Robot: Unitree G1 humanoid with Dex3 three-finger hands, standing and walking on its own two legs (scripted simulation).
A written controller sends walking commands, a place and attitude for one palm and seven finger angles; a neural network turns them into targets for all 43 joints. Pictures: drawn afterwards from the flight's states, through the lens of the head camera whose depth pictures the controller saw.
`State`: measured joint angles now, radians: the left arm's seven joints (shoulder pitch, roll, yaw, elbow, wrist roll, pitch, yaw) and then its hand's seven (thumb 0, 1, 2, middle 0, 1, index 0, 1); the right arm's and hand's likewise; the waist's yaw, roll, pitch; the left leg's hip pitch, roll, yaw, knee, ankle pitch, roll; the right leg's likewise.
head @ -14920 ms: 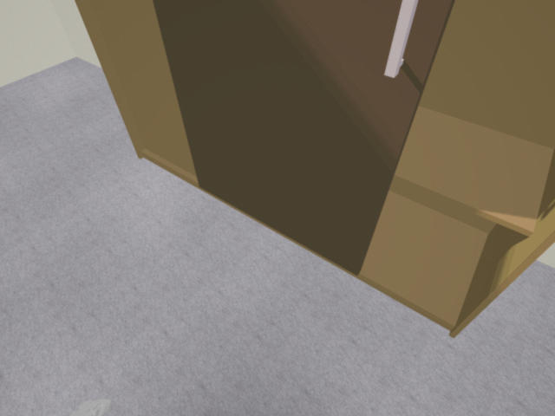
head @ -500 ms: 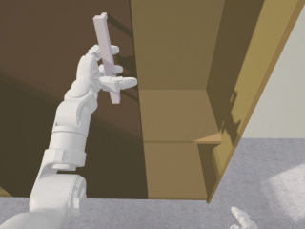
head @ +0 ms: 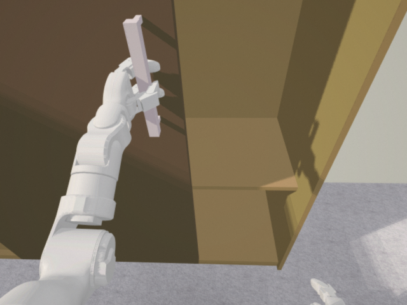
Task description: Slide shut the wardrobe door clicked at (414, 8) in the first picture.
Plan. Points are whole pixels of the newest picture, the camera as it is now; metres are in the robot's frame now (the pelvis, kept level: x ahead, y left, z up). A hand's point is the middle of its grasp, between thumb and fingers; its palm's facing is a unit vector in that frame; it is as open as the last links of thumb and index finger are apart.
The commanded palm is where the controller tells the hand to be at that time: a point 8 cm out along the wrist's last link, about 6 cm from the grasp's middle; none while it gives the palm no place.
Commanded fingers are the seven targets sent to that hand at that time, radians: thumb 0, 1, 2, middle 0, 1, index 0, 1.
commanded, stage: grip the handle and tug to test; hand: left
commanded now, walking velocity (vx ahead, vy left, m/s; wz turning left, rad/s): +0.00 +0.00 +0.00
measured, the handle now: (147, 81) +0.47 +0.14 +0.24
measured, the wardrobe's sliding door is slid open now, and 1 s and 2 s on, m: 0.38 0.38 0.38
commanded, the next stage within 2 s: tug the door sideways, standing still in 0.64 s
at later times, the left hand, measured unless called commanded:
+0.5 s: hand (153, 96) +0.41 +0.12 +0.24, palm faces +0.03 -1.00 +0.02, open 5.8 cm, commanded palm +0.37 +0.17 +0.24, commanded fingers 0.00 0.90 0.90 -0.45 -1.40 -0.45 -1.40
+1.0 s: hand (154, 95) +0.42 +0.12 +0.24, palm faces +0.08 -1.00 +0.01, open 5.8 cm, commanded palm +0.40 +0.14 +0.24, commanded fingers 0.00 0.90 0.90 -0.45 -1.40 -0.45 -1.40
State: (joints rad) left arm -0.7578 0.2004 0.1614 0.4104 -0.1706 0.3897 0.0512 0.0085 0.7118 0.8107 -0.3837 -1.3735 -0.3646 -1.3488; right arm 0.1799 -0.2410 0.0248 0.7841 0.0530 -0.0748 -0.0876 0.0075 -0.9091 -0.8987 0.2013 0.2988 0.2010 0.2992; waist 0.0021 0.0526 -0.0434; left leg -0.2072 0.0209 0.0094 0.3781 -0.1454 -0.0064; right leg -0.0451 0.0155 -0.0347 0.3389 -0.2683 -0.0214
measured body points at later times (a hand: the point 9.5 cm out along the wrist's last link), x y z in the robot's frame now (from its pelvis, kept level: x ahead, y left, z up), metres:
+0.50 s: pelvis +0.01 +0.00 +0.00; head -0.02 -0.02 +0.45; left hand +0.41 +0.17 +0.24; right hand +0.17 -0.25 -0.10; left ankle +0.04 +0.13 -0.74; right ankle -0.05 -0.10 -0.74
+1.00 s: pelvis +0.04 +0.00 +0.00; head +0.02 -0.03 +0.45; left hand +0.41 +0.17 +0.24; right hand +0.25 -0.24 -0.10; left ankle +0.04 +0.13 -0.74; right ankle -0.05 -0.10 -0.74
